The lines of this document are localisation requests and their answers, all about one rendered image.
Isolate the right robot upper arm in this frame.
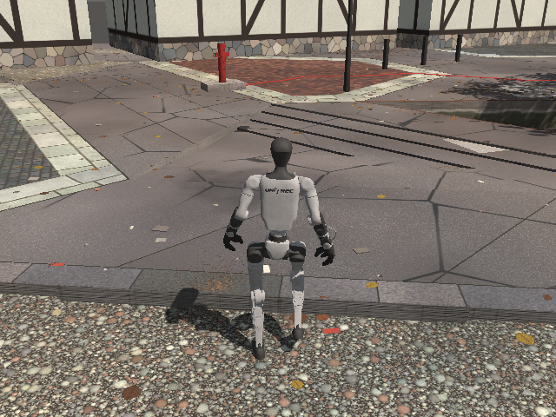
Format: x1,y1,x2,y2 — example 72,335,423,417
298,176,322,226

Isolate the robot right hand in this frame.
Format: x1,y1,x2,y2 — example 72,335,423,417
314,245,335,266

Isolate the left robot forearm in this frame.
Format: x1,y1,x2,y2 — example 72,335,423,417
226,207,243,237

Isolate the right robot forearm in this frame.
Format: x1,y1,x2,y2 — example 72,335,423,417
314,212,333,249

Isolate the left robot foot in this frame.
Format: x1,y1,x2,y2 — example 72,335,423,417
252,337,265,360

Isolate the robot head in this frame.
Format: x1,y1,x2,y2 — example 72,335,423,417
266,137,295,180

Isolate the left robot upper arm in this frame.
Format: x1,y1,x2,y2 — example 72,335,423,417
234,175,262,221

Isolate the robot left hand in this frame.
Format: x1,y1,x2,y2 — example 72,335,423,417
223,233,243,251

